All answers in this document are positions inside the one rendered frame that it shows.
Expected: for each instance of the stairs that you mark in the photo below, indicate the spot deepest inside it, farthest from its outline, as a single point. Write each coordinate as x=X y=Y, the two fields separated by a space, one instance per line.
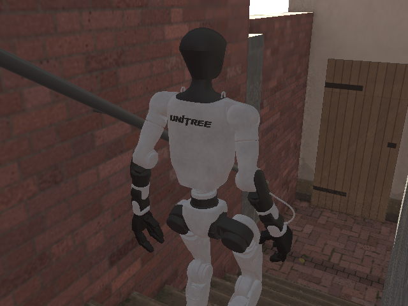
x=171 y=297

